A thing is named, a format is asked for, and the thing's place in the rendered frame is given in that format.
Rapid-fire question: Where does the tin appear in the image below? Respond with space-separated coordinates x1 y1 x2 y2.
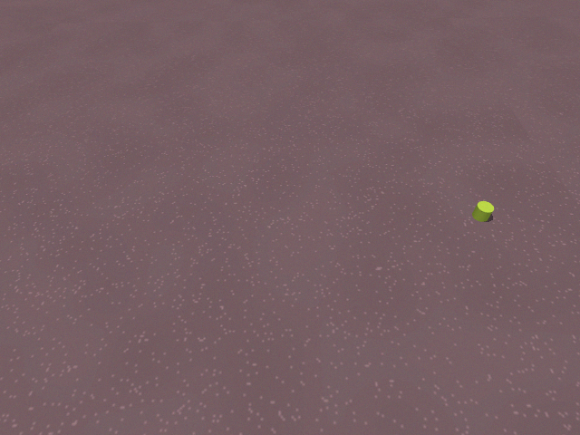
472 201 494 222

